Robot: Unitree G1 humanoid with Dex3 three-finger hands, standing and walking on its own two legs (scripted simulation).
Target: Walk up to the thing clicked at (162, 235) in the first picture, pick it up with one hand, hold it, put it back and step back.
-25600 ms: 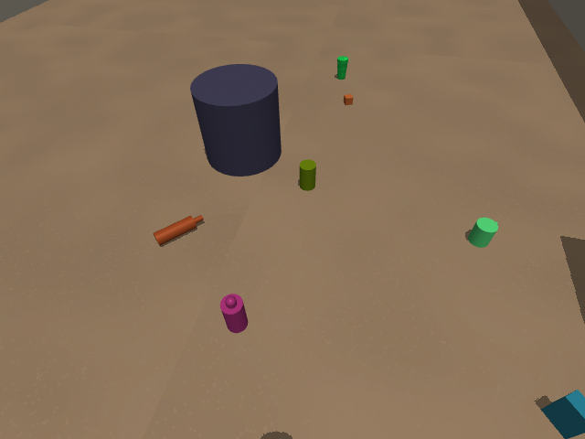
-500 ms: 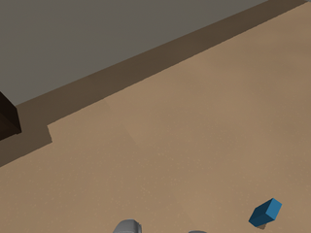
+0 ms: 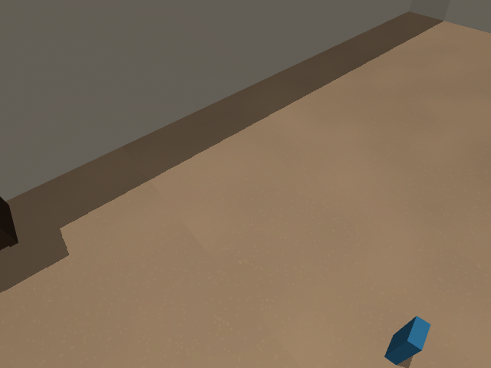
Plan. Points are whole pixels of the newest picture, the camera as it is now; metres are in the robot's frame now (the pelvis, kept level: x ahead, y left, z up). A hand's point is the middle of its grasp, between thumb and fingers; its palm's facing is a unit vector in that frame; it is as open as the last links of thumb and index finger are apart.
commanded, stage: walk up
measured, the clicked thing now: out of the picture -0.98 -1.50 -0.73
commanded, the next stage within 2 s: stand in 0.30 s
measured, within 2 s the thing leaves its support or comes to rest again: neither
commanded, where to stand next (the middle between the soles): +0.08 +0.02 m, yaw +2 degrees
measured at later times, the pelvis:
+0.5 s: pelvis +0.01 +0.02 +0.02, yaw +0 degrees
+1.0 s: pelvis +0.03 +0.02 +0.02, yaw +1 degrees
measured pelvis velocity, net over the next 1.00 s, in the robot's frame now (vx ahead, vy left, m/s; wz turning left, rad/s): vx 0.03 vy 0.02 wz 0.01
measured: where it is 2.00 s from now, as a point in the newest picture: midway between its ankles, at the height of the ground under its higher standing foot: outside the picture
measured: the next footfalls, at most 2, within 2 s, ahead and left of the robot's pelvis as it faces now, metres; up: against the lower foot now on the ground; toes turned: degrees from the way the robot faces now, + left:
none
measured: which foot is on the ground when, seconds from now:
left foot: down 0.00-1.00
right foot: down 0.00-1.00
